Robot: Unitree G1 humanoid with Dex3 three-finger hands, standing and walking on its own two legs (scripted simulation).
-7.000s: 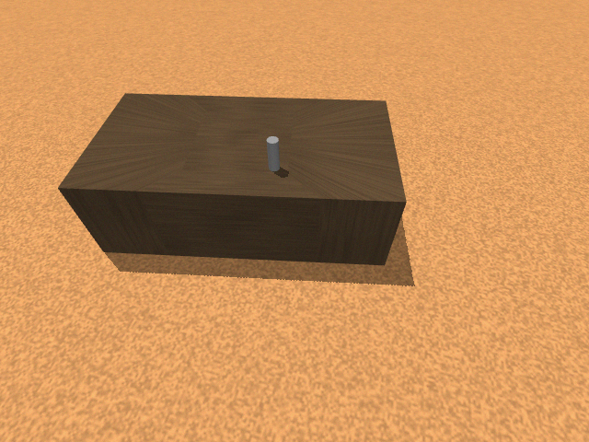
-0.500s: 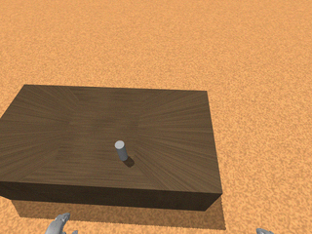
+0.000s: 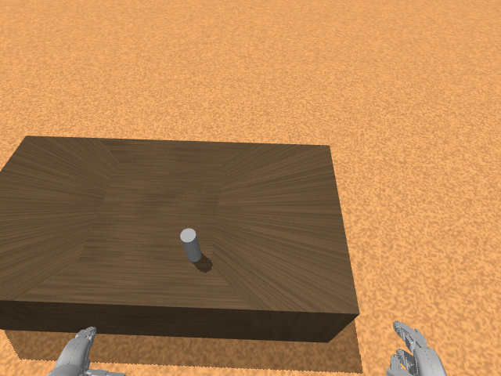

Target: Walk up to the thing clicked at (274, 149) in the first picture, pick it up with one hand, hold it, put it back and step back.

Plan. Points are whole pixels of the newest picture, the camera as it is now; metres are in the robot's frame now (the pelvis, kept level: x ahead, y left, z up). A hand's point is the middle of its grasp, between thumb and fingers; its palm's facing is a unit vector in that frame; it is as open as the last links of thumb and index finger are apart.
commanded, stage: go down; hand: left
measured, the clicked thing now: (191, 246) +0.47 +0.19 -0.30
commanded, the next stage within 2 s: none
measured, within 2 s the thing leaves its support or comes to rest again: neither
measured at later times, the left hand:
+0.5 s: hand (103, 373) +0.14 +0.27 -0.12, palm faces +0.07 -0.94 -0.34, open 17.1 cm
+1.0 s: hand out of the picture +0.14 +0.28 -0.11, palm faces +0.11 -0.94 -0.34, open 17.5 cm
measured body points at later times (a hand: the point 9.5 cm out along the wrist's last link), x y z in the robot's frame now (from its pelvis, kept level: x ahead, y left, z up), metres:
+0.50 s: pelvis +0.00 +0.00 -0.03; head +0.04 +0.01 +0.42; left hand +0.14 +0.31 -0.09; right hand +0.16 -0.25 -0.11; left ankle -0.01 +0.11 -0.72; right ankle -0.01 -0.13 -0.72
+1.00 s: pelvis -0.01 +0.00 -0.04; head +0.01 +0.01 +0.41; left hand +0.13 +0.33 -0.08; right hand +0.15 -0.25 -0.11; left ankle -0.01 +0.11 -0.72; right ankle -0.01 -0.13 -0.72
